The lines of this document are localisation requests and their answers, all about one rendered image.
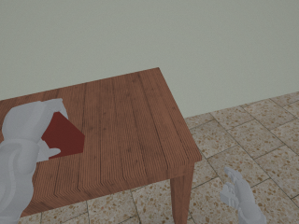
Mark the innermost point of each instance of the robot left hand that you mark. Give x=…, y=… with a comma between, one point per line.
x=30, y=121

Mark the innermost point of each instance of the robot left forearm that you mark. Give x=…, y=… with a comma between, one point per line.
x=17, y=165

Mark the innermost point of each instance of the table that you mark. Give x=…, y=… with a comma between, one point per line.
x=135, y=135

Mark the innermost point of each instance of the robot right hand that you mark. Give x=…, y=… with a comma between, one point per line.
x=240, y=192

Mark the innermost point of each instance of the robot right forearm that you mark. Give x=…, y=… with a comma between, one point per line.
x=250, y=213

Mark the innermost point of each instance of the sponge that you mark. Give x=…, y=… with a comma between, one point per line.
x=62, y=134

